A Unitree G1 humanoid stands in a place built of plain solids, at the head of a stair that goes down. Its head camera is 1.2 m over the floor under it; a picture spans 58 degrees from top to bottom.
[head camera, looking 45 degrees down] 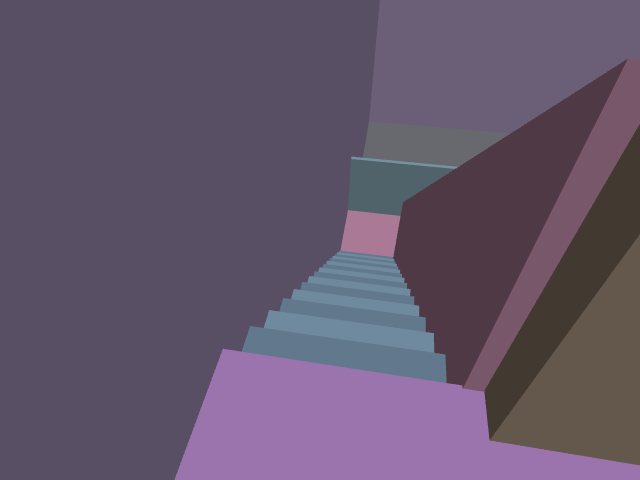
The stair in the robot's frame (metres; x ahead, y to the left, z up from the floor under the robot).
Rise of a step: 0.20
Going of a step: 0.22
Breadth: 0.73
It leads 10 degrees to the right of straight ahead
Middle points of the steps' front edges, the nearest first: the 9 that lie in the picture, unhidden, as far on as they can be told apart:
0.66 -0.06 0.00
0.88 -0.10 -0.20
1.10 -0.13 -0.41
1.32 -0.17 -0.61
1.55 -0.21 -0.81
1.77 -0.25 -1.02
1.99 -0.28 -1.22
2.21 -0.32 -1.42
2.43 -0.36 -1.62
